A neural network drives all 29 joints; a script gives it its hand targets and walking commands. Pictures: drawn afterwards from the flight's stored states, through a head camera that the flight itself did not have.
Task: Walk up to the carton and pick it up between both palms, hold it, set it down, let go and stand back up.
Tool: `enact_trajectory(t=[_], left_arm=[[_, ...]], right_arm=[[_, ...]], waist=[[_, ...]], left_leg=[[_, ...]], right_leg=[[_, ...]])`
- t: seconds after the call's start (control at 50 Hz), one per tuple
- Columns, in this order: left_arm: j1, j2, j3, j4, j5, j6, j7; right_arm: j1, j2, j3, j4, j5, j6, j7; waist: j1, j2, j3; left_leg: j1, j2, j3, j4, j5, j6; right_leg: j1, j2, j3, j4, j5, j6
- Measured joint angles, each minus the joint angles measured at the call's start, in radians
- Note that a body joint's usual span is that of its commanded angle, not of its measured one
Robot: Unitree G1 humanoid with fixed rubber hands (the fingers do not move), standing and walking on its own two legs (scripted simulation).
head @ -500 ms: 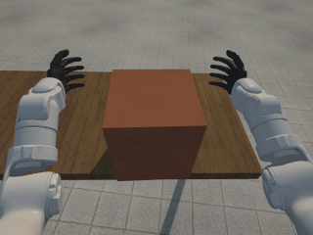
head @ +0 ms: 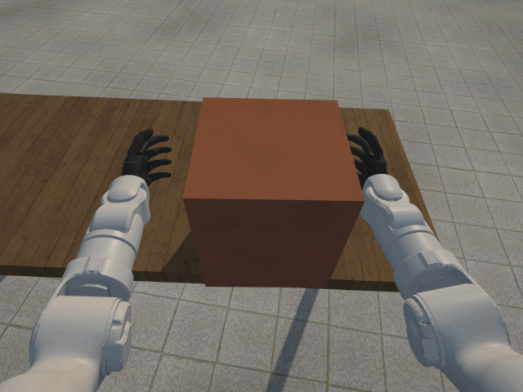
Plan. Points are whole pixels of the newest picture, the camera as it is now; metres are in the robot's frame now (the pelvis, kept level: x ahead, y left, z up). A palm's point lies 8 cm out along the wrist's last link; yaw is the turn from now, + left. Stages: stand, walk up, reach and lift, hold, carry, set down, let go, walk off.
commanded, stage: reach and lift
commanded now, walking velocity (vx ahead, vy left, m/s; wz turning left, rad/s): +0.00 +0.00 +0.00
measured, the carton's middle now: (268, 197) +0.42 +0.01 +0.05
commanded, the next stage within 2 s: none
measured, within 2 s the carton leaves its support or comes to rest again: neither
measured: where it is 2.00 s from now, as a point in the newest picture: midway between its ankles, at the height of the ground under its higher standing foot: outside the picture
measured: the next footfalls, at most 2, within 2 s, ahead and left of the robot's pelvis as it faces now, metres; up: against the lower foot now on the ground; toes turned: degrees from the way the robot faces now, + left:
none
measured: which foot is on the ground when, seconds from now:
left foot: down 0.00-1.00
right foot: down 0.00-1.00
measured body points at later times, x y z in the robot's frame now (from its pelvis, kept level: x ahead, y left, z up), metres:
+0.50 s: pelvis +0.00 +0.00 +0.00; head +0.03 +0.02 +0.45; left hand +0.43 +0.19 +0.08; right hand +0.43 -0.15 +0.09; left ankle +0.03 +0.12 -0.74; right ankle -0.01 -0.12 -0.74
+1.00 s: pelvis +0.01 +0.00 +0.00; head +0.04 +0.02 +0.45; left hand +0.44 +0.17 +0.09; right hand +0.43 -0.14 +0.09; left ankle +0.03 +0.12 -0.74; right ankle -0.01 -0.12 -0.74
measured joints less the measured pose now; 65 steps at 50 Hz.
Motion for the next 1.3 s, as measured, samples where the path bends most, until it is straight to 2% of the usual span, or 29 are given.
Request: enact_trajectory(t=[0.08,0.18,0.28,0.42,0.58,0.68,0.82,0.98,1.06,1.2,1.3], left_arm=[[-0.013,-0.030,-0.004,0.092,0.009,-0.088,-0.008],[0.009,-0.060,0.022,0.113,0.035,-0.163,-0.013],[0.022,-0.067,0.032,0.077,0.048,-0.157,-0.006],[0.016,-0.071,0.050,0.059,0.053,-0.121,-0.004],[0.006,-0.103,0.037,0.087,0.060,-0.162,0.027],[-0.009,-0.146,0.070,0.101,0.104,-0.181,0.060],[0.028,-0.176,0.156,0.049,0.183,-0.169,0.035],[0.052,-0.186,0.172,-0.015,0.222,-0.147,0.044],[0.060,-0.207,0.210,-0.036,0.270,-0.143,0.043],[0.088,-0.272,0.352,-0.089,0.421,-0.151,-0.030],[0.132,-0.297,0.378,-0.148,0.460,-0.110,-0.067]], right_arm=[[-0.008,0.006,0.034,0.083,0.013,-0.057,-0.001],[0.021,0.012,0.061,0.092,0.031,-0.131,-0.004],[0.012,-0.002,0.072,0.090,0.053,-0.148,-0.010],[-0.002,-0.013,0.107,0.089,0.085,-0.110,-0.015],[-0.004,0.050,0.022,0.082,0.001,-0.098,-0.027],[-0.019,0.067,-0.016,0.102,-0.041,-0.111,-0.026],[0.021,0.079,-0.007,0.056,-0.054,-0.117,-0.047],[0.039,0.106,-0.049,0.030,-0.083,-0.114,-0.046],[0.048,0.128,-0.111,0.015,-0.151,-0.117,-0.030],[0.096,0.203,-0.304,-0.043,-0.390,-0.152,0.035],[0.150,0.236,-0.340,-0.089,-0.459,-0.155,0.052]], waist=[[0.005,0.007,-0.022],[0.002,0.006,-0.042],[0.000,0.004,-0.042],[0.006,-0.010,-0.030],[0.003,-0.014,-0.061],[0.005,0.003,-0.062],[0.005,-0.006,-0.034],[-0.004,-0.023,-0.009],[-0.004,-0.019,-0.001],[-0.008,-0.015,0.047],[-0.006,-0.022,0.062]], left_leg=[[-0.027,0.002,0.000,0.017,-0.010,0.000],[-0.047,0.007,-0.002,0.035,-0.023,-0.003],[-0.045,0.011,0.000,0.039,-0.027,-0.006],[-0.024,0.011,0.011,0.016,-0.014,-0.003],[-0.069,0.006,0.012,0.013,-0.004,-0.002],[-0.069,0.007,0.018,0.015,-0.009,0.000],[-0.014,0.006,0.022,-0.005,-0.012,0.002],[0.016,0.007,0.021,-0.018,-0.010,-0.002],[0.031,0.005,0.024,-0.028,-0.006,0.000],[0.130,-0.009,0.020,-0.089,0.014,0.003],[0.193,-0.021,0.015,-0.116,0.017,0.007]], right_leg=[[-0.025,0.001,0.001,0.009,-0.005,0.002],[-0.037,0.006,0.000,0.014,-0.011,0.002],[-0.035,0.009,0.003,0.013,-0.011,0.000],[-0.026,0.009,0.014,0.006,-0.002,0.000],[-0.077,0.005,0.014,0.017,-0.001,-0.001],[-0.076,0.005,0.021,0.010,0.001,0.001],[-0.021,0.005,0.024,-0.011,0.000,0.005],[0.013,0.007,0.024,-0.033,0.007,0.002],[0.030,0.006,0.026,-0.047,0.013,0.004],[0.132,-0.004,0.020,-0.108,0.032,0.008],[0.189,-0.014,0.014,-0.116,0.023,0.013]])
